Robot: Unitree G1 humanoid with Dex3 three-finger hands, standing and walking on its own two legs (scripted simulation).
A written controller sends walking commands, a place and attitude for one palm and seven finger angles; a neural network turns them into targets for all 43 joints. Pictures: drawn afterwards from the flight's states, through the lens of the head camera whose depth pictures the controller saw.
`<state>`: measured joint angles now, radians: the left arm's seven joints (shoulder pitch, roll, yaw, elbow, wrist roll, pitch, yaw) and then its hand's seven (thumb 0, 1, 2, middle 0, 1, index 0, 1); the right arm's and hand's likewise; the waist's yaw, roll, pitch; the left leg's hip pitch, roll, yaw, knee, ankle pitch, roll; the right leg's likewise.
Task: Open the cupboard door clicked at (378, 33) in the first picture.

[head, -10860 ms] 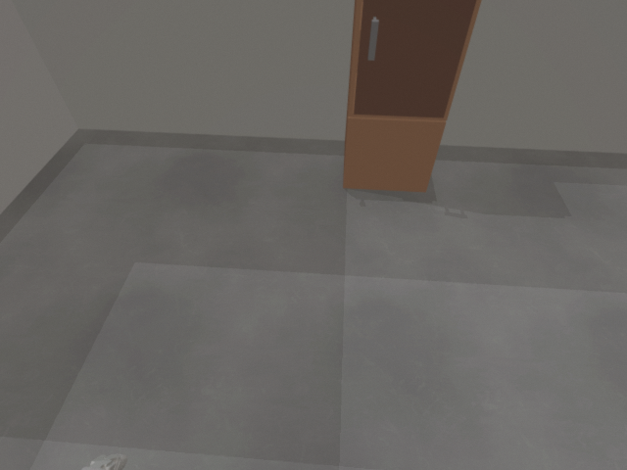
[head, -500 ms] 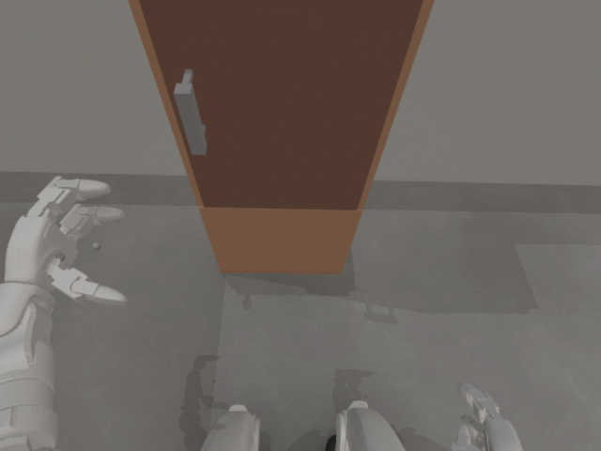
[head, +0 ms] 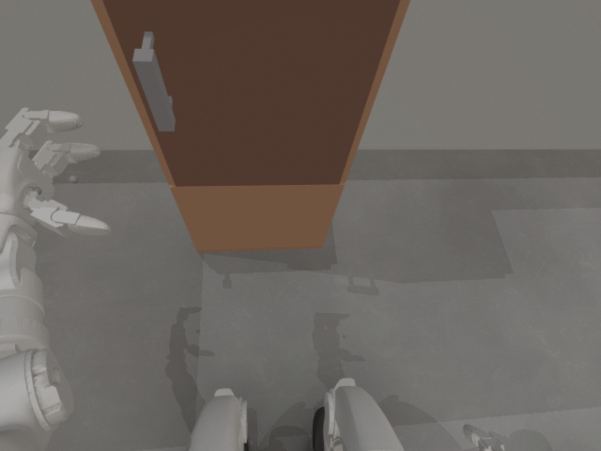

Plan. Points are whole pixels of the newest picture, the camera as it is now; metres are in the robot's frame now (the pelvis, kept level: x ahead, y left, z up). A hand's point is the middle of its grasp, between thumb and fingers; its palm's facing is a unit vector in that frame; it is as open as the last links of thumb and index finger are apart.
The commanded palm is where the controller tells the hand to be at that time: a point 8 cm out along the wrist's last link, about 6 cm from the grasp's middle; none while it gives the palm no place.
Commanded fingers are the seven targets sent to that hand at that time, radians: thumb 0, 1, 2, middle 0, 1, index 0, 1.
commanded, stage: move the hooked fingers beside the handle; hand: left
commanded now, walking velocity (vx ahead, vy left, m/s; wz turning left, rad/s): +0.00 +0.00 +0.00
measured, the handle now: (158, 83) +0.60 +0.20 +0.06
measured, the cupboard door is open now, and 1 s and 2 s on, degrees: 0 0 0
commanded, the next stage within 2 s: slide the fingers in behind the handle in 1.48 s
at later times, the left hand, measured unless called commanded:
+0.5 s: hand (96, 131) +0.51 +0.27 +0.05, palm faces +0.04 -1.00 -0.02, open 14.0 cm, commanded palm +0.50 +0.30 +0.05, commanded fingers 0.00 -0.50 0.30 -0.30 -1.20 -0.30 -1.20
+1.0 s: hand (98, 119) +0.54 +0.28 +0.04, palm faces +0.05 -1.00 -0.02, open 13.9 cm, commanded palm +0.53 +0.30 +0.05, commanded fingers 0.00 -0.50 0.30 -0.30 -1.20 -0.30 -1.20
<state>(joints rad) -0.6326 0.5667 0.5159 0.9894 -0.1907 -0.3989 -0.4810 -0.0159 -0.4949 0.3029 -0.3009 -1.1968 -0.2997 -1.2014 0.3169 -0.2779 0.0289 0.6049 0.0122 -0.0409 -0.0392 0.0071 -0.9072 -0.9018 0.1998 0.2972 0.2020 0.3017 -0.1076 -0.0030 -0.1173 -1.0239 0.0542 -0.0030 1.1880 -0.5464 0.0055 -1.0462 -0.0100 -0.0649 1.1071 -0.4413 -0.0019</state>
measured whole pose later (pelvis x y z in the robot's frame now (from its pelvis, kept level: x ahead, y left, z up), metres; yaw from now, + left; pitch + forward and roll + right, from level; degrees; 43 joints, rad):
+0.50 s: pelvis +0.00 +0.01 -0.01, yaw -1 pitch +26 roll -4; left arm -0.91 0.69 0.53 1.19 -0.08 -0.38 -0.40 -0.02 -0.50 0.30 -0.30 -1.20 -0.30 -1.20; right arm 0.35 -0.28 0.06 0.60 -0.02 0.05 -0.02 0.00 -0.91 -0.90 0.20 0.30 0.20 0.30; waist -0.20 0.01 -0.11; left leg -1.14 0.06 -0.01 1.23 -0.55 0.02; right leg -1.14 -0.01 -0.07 1.12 -0.43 0.01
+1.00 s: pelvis +0.01 +0.01 -0.01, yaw -2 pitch +29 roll -6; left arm -0.95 0.76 0.58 1.17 -0.06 -0.34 -0.41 -0.02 -0.49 0.30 -0.30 -1.20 -0.30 -1.20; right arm 0.38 -0.27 0.07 0.59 -0.03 0.10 0.01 0.00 -0.91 -0.90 0.20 0.30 0.20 0.30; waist -0.23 0.02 -0.10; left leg -1.20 0.07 -0.02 1.25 -0.57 0.02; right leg -1.20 0.01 -0.07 1.11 -0.43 0.02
